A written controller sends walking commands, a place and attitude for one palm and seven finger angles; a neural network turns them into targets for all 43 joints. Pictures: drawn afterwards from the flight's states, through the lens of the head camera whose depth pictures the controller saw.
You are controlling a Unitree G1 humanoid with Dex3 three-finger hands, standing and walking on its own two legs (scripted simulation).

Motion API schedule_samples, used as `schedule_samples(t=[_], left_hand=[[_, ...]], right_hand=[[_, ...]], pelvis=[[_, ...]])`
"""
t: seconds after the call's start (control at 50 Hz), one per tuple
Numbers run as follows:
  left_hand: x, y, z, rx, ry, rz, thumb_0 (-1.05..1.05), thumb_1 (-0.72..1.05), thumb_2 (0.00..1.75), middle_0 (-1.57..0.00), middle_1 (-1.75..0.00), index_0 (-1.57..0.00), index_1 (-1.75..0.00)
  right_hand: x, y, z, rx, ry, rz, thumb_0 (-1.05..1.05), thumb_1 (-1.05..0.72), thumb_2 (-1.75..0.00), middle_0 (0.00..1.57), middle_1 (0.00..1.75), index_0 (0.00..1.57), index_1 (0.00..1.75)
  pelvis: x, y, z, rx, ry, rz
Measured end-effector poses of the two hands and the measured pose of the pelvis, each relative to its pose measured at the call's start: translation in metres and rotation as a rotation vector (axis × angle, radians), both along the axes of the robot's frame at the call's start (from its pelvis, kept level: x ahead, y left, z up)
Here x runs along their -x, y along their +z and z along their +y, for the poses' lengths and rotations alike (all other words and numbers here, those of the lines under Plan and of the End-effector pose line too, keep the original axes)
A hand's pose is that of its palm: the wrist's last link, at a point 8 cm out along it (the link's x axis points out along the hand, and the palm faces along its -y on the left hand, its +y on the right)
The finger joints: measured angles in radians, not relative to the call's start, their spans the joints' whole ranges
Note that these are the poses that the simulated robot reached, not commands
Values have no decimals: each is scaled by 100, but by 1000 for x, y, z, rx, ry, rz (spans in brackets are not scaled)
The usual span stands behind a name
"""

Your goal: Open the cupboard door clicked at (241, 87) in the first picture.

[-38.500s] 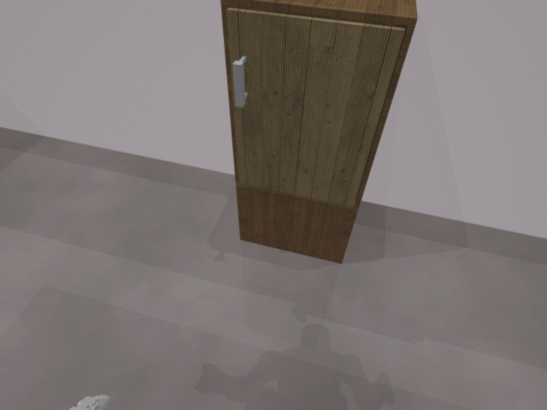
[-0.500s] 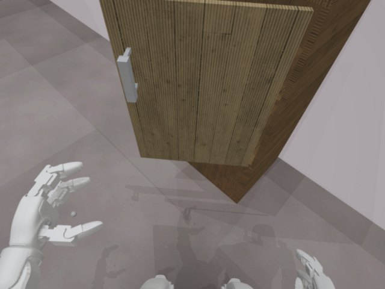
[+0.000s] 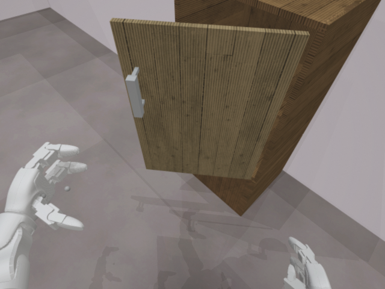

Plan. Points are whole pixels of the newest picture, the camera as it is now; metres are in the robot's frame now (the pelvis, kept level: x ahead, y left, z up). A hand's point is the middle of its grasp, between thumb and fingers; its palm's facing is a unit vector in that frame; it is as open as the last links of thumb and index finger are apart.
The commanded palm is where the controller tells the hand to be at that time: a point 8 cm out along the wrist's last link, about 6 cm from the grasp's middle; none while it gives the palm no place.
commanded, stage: raise the hand with hooked fingers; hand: left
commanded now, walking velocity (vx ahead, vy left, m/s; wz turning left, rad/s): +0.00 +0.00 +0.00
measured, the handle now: (137, 92) +0.57 +0.19 +0.08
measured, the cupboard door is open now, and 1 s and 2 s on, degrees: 39 39 39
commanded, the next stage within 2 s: move the hooked fingers beside the handle in 0.64 s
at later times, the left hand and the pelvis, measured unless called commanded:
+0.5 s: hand (76, 175) +0.30 +0.25 +0.09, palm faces +0.02 -1.00 -0.03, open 14.0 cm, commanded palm +0.26 +0.30 +0.10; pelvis +0.00 -0.02 +0.01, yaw -1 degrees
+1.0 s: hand (88, 159) +0.33 +0.24 +0.09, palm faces -0.03 -1.00 -0.02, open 14.0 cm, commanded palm +0.31 +0.29 +0.09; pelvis -0.01 -0.01 +0.01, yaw +0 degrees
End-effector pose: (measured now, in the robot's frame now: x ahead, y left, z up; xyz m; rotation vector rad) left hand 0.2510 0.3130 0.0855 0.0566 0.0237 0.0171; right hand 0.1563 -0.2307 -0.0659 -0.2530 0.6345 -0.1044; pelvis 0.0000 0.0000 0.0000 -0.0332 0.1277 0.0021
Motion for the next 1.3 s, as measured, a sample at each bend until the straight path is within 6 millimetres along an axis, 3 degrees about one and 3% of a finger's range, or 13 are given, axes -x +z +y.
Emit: schedule_samples(t=[0.22, 0.38, 0.82, 0.9, 1.08, 1.3], left_hand=[[-27, 16, 3, 14, -19, 10, -1, -50, 30, -30, -120, -30, -120], [-26, 12, -10, 33, -15, -7, -1, -50, 30, -30, -120, -30, -120], [-22, 9, -8, 37, 3, -1, -1, -50, 30, -30, -120, -30, -120], [-34, 7, -9, 43, -3, -2, -1, -50, 30, -30, -120, -30, -120], [-82, 10, -28, 39, -57, -3, -1, -50, 30, -30, -120, -30, -120], [-103, 7, -13, 29, -10, 9, -1, -50, 30, -30, -120, -30, -120]], right_hand=[[20, -2, -28, 24, -61, 65, 1, -90, -90, 20, 30, 21, 30], [29, 1, -43, 35, -84, 72, 1, -90, -90, 20, 30, 21, 30], [21, 0, -33, 15, -65, 52, 1, -90, -90, 20, 30, 21, 30], [23, -3, -33, 28, -62, 71, 1, -90, -90, 20, 30, 21, 30], [42, -10, -35, 33, -103, 142, 1, -90, -90, 20, 30, 21, 30], [73, -18, -42, 37, -157, 272, 1, -90, -90, 20, 30, 21, 30]], pelvis=[[-2, 7, -10, -9, -6, -7], [-2, 8, -16, -18, -18, -7], [3, 9, -17, -19, -10, -17], [5, 8, -16, -17, -2, -13], [3, 7, -12, -21, -14, 16], [-5, 7, -11, -19, -30, 43]])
